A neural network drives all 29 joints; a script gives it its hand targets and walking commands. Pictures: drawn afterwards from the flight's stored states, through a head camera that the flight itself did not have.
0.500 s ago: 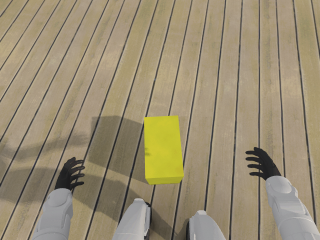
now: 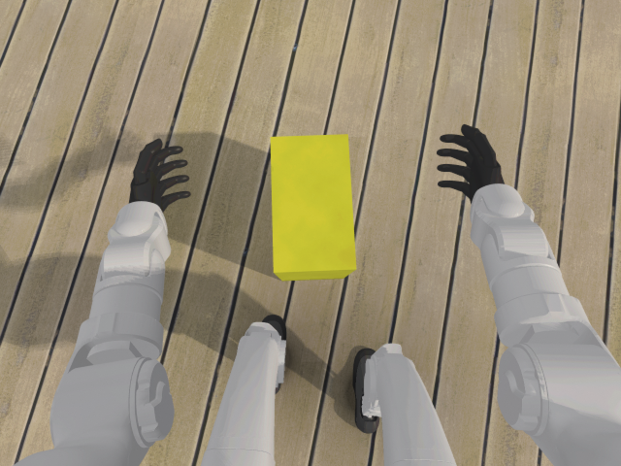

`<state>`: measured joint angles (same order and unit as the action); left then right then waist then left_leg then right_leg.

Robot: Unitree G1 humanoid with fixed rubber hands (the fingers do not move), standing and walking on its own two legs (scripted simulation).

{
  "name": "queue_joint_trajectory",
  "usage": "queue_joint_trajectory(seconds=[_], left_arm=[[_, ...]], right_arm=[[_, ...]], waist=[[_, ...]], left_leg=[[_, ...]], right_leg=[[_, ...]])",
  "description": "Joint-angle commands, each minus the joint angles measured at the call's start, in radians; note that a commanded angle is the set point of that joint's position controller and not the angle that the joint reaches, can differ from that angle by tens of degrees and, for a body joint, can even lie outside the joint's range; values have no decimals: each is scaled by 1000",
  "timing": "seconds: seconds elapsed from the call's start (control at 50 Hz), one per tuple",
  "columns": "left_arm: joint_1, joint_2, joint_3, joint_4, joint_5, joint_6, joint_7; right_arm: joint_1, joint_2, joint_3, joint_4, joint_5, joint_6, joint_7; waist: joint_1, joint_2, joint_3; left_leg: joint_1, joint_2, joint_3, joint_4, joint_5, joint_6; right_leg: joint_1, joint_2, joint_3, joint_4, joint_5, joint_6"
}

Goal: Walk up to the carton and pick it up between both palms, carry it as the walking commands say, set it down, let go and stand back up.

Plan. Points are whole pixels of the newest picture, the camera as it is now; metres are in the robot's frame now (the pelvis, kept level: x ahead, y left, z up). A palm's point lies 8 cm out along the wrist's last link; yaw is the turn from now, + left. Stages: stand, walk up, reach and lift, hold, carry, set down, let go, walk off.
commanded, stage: reach and lift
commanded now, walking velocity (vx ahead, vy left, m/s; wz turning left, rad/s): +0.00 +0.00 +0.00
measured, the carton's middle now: (311, 216) +0.50 +0.05 -0.53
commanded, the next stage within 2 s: none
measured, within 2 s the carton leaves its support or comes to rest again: neither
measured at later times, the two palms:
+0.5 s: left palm (195, 172) +0.47 +0.22 -0.16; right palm (433, 159) +0.51 -0.12 -0.15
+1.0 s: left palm (220, 197) +0.48 +0.22 -0.30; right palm (407, 191) +0.51 -0.12 -0.30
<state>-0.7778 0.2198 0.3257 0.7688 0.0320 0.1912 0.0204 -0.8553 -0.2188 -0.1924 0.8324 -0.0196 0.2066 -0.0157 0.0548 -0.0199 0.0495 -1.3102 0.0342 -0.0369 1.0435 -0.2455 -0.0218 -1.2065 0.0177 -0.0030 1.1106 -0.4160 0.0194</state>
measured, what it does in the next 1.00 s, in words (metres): lowers itself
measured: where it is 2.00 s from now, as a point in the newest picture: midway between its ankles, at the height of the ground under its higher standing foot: (318, 387)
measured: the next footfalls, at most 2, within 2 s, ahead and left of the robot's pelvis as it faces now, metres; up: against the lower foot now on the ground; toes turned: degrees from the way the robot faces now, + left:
none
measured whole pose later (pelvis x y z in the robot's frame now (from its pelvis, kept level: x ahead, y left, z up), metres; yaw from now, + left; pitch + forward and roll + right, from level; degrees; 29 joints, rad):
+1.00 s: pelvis -0.01 +0.00 -0.17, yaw -2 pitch +49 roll -3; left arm -1.10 0.19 0.34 0.84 -0.03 0.08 0.11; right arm -1.16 -0.21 -0.17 0.88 0.04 0.11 -0.12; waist 0.07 -0.01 -0.03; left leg -2.11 0.02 -0.05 1.64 -0.39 -0.02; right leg -1.99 0.03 0.01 1.73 -0.60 0.03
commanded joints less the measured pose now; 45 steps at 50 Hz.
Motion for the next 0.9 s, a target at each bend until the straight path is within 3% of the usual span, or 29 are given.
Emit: queue_joint_trajectory(seconds=[0.0, 0.18, 0.26, 0.32, 0.38, 0.48, 0.62, 0.88], left_arm=[[-248, 63, 24, -96, 20, -41, 14], [-343, -31, 92, -113, 86, -96, 60], [-325, -72, 105, -149, 104, -107, 65], [-308, -93, 110, -169, 113, -114, 60], [-311, -100, 117, -168, 118, -122, 53], [-345, -84, 123, -139, 114, -127, 42], [-408, -47, 97, -72, 80, -125, 47], [-508, 54, 25, -59, -40, -134, 85]], right_arm=[[-269, -98, -40, -82, -13, -43, -3], [-386, -56, -110, -59, -65, -110, -8], [-365, -40, -139, -78, -93, -133, -8], [-353, -23, -147, -100, -106, -143, -4], [-362, -3, -138, -111, -107, -148, -3], [-393, 10, -121, -98, -94, -141, -16], [-430, -7, -108, -48, -66, -130, -49], [-522, -61, 7, -87, 50, -120, -105]], waist=[[6, 41, -821], [23, 32, -1045], [9, 39, -1123], [6, 40, -1135], [12, 29, -1112], [22, 3, -1063], [9, 5, -1031], [36, -1, -1193]], left_leg=[[558, -87, 81, -51, 129, -35], [612, -103, 60, 1, 400, -46], [684, -102, 33, 27, 550, -44], [680, -99, 20, 40, 591, -41], [590, -101, 23, 54, 554, -36], [384, -108, 49, 100, 380, -31], [195, -113, 78, 241, 187, -40], [60, -111, 104, 504, 211, -38]], right_leg=[[138, 83, -46, -134, 112, 31], [7, 116, -71, -94, 293, 34], [-76, 125, -78, -93, 354, 32], [-130, 125, -80, -90, 362, 31], [-153, 119, -75, -72, 353, 33], [-162, 108, -67, -4, 279, 32], [-283, 103, -75, 151, 125, 29], [-350, 103, -67, 409, 144, 33]])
